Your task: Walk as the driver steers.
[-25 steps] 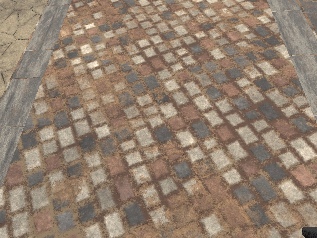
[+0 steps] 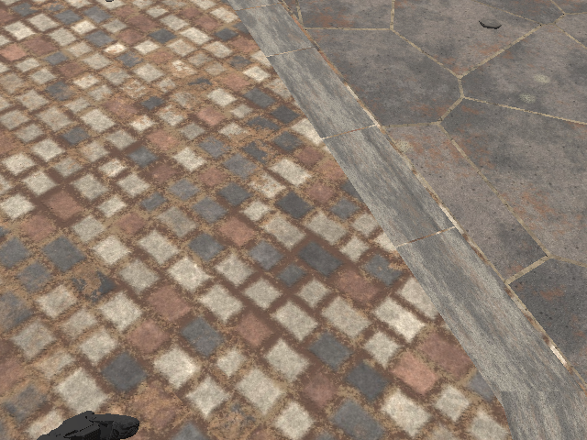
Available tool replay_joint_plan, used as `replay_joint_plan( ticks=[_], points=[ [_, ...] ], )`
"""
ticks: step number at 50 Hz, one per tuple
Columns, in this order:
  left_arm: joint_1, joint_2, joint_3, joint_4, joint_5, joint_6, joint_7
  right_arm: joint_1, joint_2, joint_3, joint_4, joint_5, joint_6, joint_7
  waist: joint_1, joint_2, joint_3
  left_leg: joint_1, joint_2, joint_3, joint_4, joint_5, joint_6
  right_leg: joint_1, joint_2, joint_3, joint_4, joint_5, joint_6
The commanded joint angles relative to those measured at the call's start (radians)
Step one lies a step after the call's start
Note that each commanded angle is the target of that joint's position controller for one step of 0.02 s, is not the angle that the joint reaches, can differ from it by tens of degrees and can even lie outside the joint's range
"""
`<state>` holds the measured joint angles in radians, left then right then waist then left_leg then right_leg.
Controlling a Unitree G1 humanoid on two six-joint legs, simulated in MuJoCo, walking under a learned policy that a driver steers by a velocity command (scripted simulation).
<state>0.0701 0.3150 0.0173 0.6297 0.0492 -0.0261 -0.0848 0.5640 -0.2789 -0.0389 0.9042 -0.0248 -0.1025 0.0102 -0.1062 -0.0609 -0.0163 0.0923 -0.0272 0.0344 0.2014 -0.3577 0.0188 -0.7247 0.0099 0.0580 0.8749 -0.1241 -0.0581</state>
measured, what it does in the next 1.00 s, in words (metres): walks ahead, turning left: right foot, then left foot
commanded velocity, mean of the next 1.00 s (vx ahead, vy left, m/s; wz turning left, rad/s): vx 0.44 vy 0.00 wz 0.73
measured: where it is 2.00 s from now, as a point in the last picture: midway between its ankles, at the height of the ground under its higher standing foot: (143, 330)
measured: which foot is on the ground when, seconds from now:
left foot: down 0.00-0.12, up 0.14-0.50, down 0.52-1.00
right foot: up 0.00-0.10, down 0.12-0.52, up 0.54-1.00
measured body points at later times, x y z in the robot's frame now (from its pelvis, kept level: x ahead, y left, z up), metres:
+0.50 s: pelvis +0.41 +0.01 -0.01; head +0.45 +0.03 +0.43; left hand +0.36 +0.30 -0.14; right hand +0.67 -0.19 -0.10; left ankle +0.58 +0.11 -0.71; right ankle +0.26 -0.11 -0.72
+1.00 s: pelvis +0.61 +0.02 +0.00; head +0.63 +0.06 +0.45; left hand +0.55 +0.35 -0.09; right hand +0.96 -0.06 -0.06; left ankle +0.58 +0.09 -0.73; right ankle +0.79 -0.02 -0.72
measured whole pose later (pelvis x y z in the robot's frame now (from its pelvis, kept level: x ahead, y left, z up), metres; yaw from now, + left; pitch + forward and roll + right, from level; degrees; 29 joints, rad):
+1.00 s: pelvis +0.61 +0.02 +0.00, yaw +48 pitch +1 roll -1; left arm 0.07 0.31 0.06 0.67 0.00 -0.05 0.02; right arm 0.16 -0.35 -0.09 0.55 0.02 0.06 -0.05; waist -0.02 -0.02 0.05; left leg -0.31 -0.24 -0.38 0.58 -0.22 0.06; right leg -0.45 0.08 0.21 0.60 -0.21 0.09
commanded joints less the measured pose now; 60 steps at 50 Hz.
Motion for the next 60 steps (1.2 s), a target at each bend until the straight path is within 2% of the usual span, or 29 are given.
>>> replay_joint_plan(
  ticks=[1,3,5,6,7,8,10,12,17,18,20,21,24,25,26,27,28,29,31,33,36,40,49,51,52,53,54,56,60],
  points=[
    [-0.229,0.010,-0.022,-0.142,-0.002,-0.030,-0.013,-0.038,-0.132,-0.013,-0.027,0.010,-0.020,-0.002,0.034,0.175,0.171,-0.197,0.226,-0.124,-0.194,0.577,0.126,0.136,-0.014,-0.147,-0.187,0.069,-0.027],
    [-0.152,0.035,-0.013,-0.114,-0.002,-0.031,0.011,-0.040,-0.192,-0.020,-0.007,0.013,-0.016,-0.005,0.095,0.185,0.098,-0.128,0.232,-0.088,-0.037,1.111,0.124,0.310,0.057,-0.167,-0.233,-0.006,-0.055],
    [0.206,0.112,0.025,-0.006,-0.003,-0.031,0.054,-0.085,-0.254,-0.031,0.001,0.017,-0.006,-0.016,0.292,0.197,-0.101,-0.193,0.235,-0.086,0.373,1.279,0.105,0.722,0.077,-0.110,-0.286,-0.058,-0.078],
    [0.382,0.180,0.053,0.050,0.012,-0.032,0.078,-0.111,-0.215,-0.021,-0.016,0.017,-0.008,-0.014,0.368,0.167,-0.199,-0.396,0.179,-0.076,0.657,0.988,0.095,0.997,-0.047,0.004,-0.288,-0.151,-0.080],
    [0.426,0.256,0.075,0.061,0.049,-0.044,0.090,-0.015,-0.023,0.016,-0.058,0.032,-0.009,-0.004,0.262,-0.120,-0.351,-0.690,0.041,-0.065,1.058,-0.001,0.086,1.236,-0.387,0.440,-0.369,-0.569,-0.119],
    [0.409,0.233,0.069,0.044,0.027,-0.038,0.084,-0.051,-0.110,-0.004,-0.076,0.048,-0.001,-0.007,0.272,-0.077,-0.397,-0.753,0.015,-0.145,1.199,-0.057,0.111,1.128,-0.467,0.740,-0.560,-0.701,-0.120],
    [0.256,0.114,0.050,0.073,0.008,-0.045,0.082,-0.169,-0.110,-0.010,-0.093,0.037,0.015,0.003,0.192,-0.002,-0.065,-0.806,0.102,-0.124,1.137,0.126,0.102,0.832,-0.369,0.440,-0.619,-0.459,-0.102],
    [0.221,0.055,0.035,0.095,0.000,-0.062,0.086,-0.148,-0.061,-0.007,-0.063,0.014,0.046,0.017,0.121,0.001,0.045,-0.740,0.136,-0.116,1.096,0.134,0.074,0.650,-0.294,0.214,-0.671,-0.185,-0.070],
    [0.187,-0.006,0.018,0.143,-0.039,-0.104,0.080,-0.274,0.002,-0.003,-0.130,-0.002,0.095,0.033,0.042,-0.053,0.127,-0.750,0.113,-0.009,0.938,0.200,0.031,0.548,-0.228,-0.186,-0.663,0.657,-0.029],
    [0.028,0.019,0.033,0.077,-0.055,-0.100,0.099,-0.280,-0.017,-0.010,-0.160,0.099,0.072,0.018,0.034,-0.132,0.138,-0.748,0.123,-0.035,0.838,0.262,0.013,0.534,-0.177,-0.230,-0.681,0.571,-0.012],
    [0.020,0.066,0.041,0.062,-0.058,-0.090,0.134,-0.346,-0.031,-0.005,-0.181,0.067,0.042,0.032,0.054,-0.021,0.114,-0.564,0.058,0.071,0.550,0.464,-0.007,0.464,-0.124,-0.317,-0.630,0.550,0.007],
    [0.085,0.108,0.051,0.072,-0.058,-0.087,0.151,-0.349,-0.031,-0.011,-0.192,0.045,0.037,0.044,0.066,0.006,0.058,-0.487,0.004,0.119,0.486,0.532,-0.010,0.508,-0.132,-0.314,-0.571,0.684,0.017],
    [0.070,0.189,0.077,0.046,-0.093,-0.063,0.156,-0.152,-0.134,-0.059,-0.189,0.048,0.069,0.058,-0.040,-0.068,-0.080,-0.236,-0.066,0.110,0.464,0.460,0.053,0.571,-0.187,-0.281,-0.294,0.924,0.045],
    [0.040,0.171,0.074,0.032,-0.097,-0.057,0.143,-0.018,-0.210,-0.094,-0.167,0.046,0.085,0.046,-0.112,-0.036,-0.136,-0.082,-0.066,0.067,0.453,0.471,0.097,0.529,-0.187,-0.260,-0.086,0.835,0.050],
    [0.035,0.097,0.056,0.035,-0.098,-0.056,0.119,0.015,-0.235,-0.105,-0.155,0.051,0.096,0.023,-0.119,0.122,-0.090,0.009,-0.027,-0.005,0.339,0.580,0.140,0.419,-0.091,-0.249,0.217,0.213,0.089],
    [0.097,-0.026,0.023,0.006,-0.037,-0.062,0.092,-0.086,-0.270,-0.098,-0.196,0.028,0.092,0.004,0.004,0.419,-0.024,0.061,0.080,-0.258,0.399,1.160,0.232,0.162,0.093,-0.204,0.628,-0.577,0.130],
    [0.350,0.022,0.014,-0.011,-0.057,-0.072,0.082,-0.187,-0.307,-0.085,-0.295,-0.041,0.052,0.014,0.124,0.359,-0.342,0.245,0.368,-0.781,0.263,0.960,0.472,0.008,0.125,0.073,0.831,-0.551,0.139],
    [0.285,0.156,0.035,-0.007,-0.054,-0.074,0.081,-0.291,-0.278,-0.094,-0.369,-0.006,0.055,0.028,0.084,0.146,-0.354,0.171,0.353,-0.787,0.174,0.669,0.448,0.044,0.069,0.135,0.766,-0.460,0.107],
    [0.122,0.156,0.048,-0.036,-0.036,-0.054,0.105,-0.366,-0.204,-0.073,-0.377,0.057,0.059,0.025,0.125,-0.088,-0.127,-0.103,0.241,-0.673,0.079,0.302,0.328,0.032,0.005,0.106,0.565,-0.338,0.093],
    [0.103,0.155,0.054,-0.053,-0.041,-0.023,0.114,-0.400,-0.214,-0.081,-0.386,0.037,0.067,0.008,0.156,0.006,-0.058,-0.297,0.180,-0.589,0.082,0.495,0.314,0.129,-0.010,0.119,0.445,-0.325,0.122],
    [0.072,0.078,0.042,-0.049,-0.028,-0.019,0.120,-0.373,-0.208,-0.085,-0.373,0.047,0.089,-0.027,0.136,0.014,-0.092,-0.320,0.091,-0.446,0.164,0.769,0.279,0.147,0.011,0.089,0.267,-0.270,0.169],
    [0.007,0.053,0.042,-0.056,-0.046,-0.004,0.126,-0.381,-0.217,-0.089,-0.386,0.059,0.137,-0.065,0.114,0.087,-0.154,-0.269,0.049,-0.468,0.208,0.602,0.197,0.126,0.044,0.106,0.104,-0.126,0.193],
    [-0.052,0.096,0.079,-0.043,-0.051,-0.047,0.099,-0.417,-0.190,-0.087,-0.429,0.047,0.157,-0.055,0.082,0.249,-0.094,-0.261,0.033,-0.663,0.296,0.421,0.139,0.312,0.075,0.142,-0.328,-0.097,0.135],
    [0.006,0.108,0.093,-0.015,-0.056,-0.051,0.094,-0.421,-0.159,-0.077,-0.434,0.057,0.159,-0.049,0.108,0.187,-0.094,-0.348,-0.039,-0.628,0.408,0.154,0.086,0.510,0.005,0.134,-0.544,0.100,0.093],
    [-0.012,0.155,0.101,-0.032,-0.045,-0.038,0.101,-0.314,-0.090,-0.058,-0.418,0.046,0.160,-0.042,0.047,-0.016,-0.153,-0.478,-0.136,-0.483,0.616,-0.234,0.037,0.685,-0.217,0.308,-0.515,0.239,-0.002],
    [0.001,0.175,0.101,-0.045,-0.005,-0.021,0.101,-0.313,-0.153,-0.073,-0.448,0.053,0.155,-0.036,0.038,-0.185,-0.112,-0.647,-0.203,-0.330,0.807,-0.359,-0.016,0.660,-0.363,0.505,-0.544,0.346,-0.154],
    [0.016,0.141,0.102,-0.048,-0.009,-0.020,0.105,-0.296,-0.245,-0.098,-0.435,0.044,0.146,-0.028,0.050,-0.158,-0.102,-0.688,-0.119,-0.299,0.960,-0.296,-0.071,0.632,-0.411,0.536,-0.537,0.338,-0.213],
    [-0.027,0.081,0.084,-0.063,-0.028,-0.001,0.123,-0.325,-0.263,-0.106,-0.391,0.055,0.161,-0.034,0.073,-0.065,-0.053,-0.720,-0.035,-0.235,1.071,-0.125,-0.100,0.575,-0.282,0.349,-0.542,0.037,-0.149],
    [0.010,0.092,0.072,-0.043,-0.028,0.026,0.137,-0.360,-0.146,-0.060,-0.404,0.046,0.161,-0.040,0.111,-0.046,-0.017,-0.693,-0.014,-0.108,1.038,-0.052,-0.116,0.536,-0.195,0.163,-0.569,0.137,-0.147]
  ],
)
Keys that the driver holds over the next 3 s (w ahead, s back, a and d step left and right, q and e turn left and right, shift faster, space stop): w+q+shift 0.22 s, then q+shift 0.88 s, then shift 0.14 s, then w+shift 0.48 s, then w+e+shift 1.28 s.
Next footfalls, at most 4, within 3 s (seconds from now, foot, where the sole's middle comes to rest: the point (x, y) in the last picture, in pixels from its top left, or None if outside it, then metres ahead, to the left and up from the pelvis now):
0.12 right None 0.29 -0.10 -0.77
0.52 left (214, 385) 0.62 0.11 -0.77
1.04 right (246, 311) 0.81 0.02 -0.77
1.44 left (235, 412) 0.55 0.06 -0.77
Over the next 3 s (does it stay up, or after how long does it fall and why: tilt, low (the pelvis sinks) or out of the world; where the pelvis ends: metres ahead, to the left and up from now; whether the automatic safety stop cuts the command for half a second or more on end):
stays up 1.51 0.85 0.00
